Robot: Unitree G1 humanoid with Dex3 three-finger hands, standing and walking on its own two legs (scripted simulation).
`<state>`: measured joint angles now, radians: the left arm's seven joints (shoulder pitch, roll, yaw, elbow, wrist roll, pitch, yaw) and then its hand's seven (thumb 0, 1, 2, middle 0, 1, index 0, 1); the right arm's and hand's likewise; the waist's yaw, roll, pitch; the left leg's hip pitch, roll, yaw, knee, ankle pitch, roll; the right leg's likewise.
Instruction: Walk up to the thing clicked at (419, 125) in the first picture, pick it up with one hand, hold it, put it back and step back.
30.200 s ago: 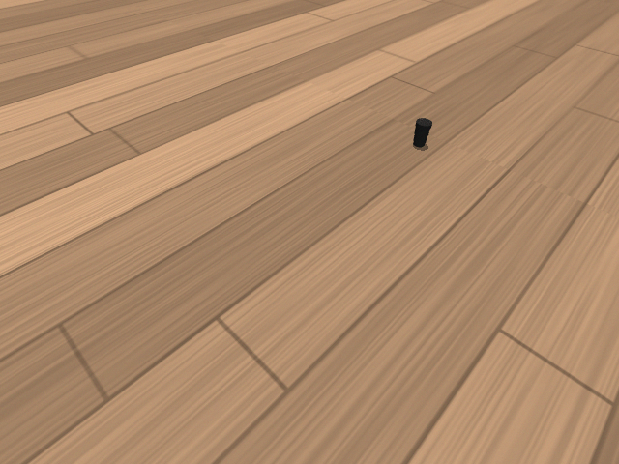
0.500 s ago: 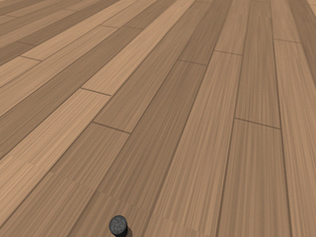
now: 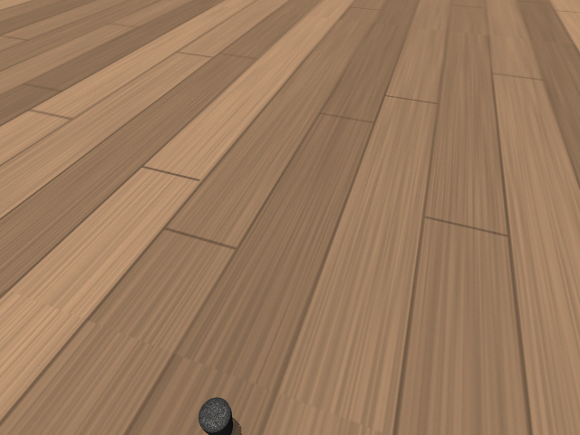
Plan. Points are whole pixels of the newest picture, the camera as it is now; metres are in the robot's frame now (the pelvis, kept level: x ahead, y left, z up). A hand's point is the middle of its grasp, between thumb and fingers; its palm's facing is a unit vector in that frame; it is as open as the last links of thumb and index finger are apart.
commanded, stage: stand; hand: left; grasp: from the side
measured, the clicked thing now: (218, 421) +0.35 +0.23 -0.71
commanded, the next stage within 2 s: step back in 1.12 s
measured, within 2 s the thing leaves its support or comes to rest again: neither
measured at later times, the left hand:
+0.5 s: hand out of the picture +0.09 +0.24 -0.16, palm faces -0.03 -0.94 -0.34, open 7.4 cm
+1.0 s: hand out of the picture +0.09 +0.24 -0.16, palm faces -0.03 -0.94 -0.33, open 7.4 cm
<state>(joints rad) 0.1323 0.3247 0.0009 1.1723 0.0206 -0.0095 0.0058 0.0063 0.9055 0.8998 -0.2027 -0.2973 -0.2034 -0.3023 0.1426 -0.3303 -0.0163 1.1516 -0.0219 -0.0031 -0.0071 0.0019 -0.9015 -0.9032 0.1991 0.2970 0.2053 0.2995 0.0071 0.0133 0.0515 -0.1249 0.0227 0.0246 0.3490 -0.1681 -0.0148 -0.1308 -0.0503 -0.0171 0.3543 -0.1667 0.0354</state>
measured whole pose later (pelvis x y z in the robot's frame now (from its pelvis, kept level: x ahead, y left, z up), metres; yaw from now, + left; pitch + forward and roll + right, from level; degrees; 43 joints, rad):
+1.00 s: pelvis +0.02 +0.00 +0.00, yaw -1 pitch -2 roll +0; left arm 0.11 0.33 0.00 1.16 0.01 -0.01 0.00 0.01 0.91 0.90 -0.20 -0.30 -0.20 -0.30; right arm 0.12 -0.34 -0.01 1.15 -0.02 -0.01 0.00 0.00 -0.90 -0.90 0.20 0.30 0.21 0.30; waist 0.00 0.01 0.04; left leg -0.09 0.04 0.04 0.31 -0.18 -0.02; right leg -0.10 -0.04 0.00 0.31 -0.17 0.03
